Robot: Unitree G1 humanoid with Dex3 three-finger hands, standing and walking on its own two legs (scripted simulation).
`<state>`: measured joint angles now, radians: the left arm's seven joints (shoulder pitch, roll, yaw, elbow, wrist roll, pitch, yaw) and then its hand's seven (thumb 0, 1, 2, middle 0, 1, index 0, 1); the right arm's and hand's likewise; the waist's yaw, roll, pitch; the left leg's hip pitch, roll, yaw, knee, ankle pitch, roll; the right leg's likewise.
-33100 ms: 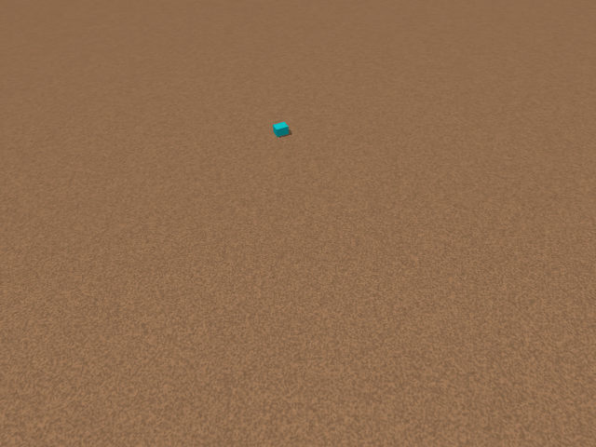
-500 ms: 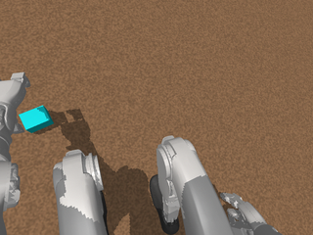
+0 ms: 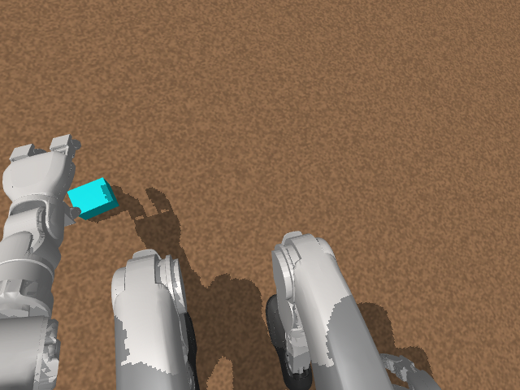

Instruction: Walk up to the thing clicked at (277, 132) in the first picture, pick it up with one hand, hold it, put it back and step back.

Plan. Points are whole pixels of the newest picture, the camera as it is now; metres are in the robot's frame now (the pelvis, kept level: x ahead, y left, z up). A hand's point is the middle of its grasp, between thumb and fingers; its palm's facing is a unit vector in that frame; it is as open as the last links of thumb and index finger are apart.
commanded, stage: home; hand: left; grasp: from above
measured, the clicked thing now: (94, 198) +0.47 +0.31 -0.34
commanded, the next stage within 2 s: none
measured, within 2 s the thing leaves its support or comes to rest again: neither
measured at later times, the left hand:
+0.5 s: hand out of the picture +0.27 +0.25 +0.07, palm faces -0.09 -0.83 -0.55, open 7.4 cm
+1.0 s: hand out of the picture +0.22 +0.22 +0.28, palm faces +0.23 -0.95 -0.20, open 7.4 cm
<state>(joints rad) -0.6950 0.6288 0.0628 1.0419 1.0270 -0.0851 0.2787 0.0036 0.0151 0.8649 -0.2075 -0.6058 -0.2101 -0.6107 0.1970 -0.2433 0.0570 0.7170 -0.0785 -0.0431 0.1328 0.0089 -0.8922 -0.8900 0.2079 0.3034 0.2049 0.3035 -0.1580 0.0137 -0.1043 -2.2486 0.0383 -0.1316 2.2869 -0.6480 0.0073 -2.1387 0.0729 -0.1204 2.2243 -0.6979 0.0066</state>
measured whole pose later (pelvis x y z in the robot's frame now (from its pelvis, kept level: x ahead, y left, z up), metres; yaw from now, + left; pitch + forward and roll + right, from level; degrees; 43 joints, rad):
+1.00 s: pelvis +0.08 +0.01 +0.34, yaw +10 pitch +14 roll -4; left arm 0.47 0.23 0.04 -0.10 -0.08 0.44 0.06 0.01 0.90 0.90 -0.20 -0.30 -0.20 -0.30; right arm 0.32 -0.22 0.05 0.53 0.03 -0.18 -0.18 0.02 -0.90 -0.89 0.21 0.30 0.20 0.30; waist -0.07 0.05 -0.20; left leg -0.82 0.01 -0.07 1.06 -0.48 0.00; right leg -0.72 0.04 -0.05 0.99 -0.51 0.00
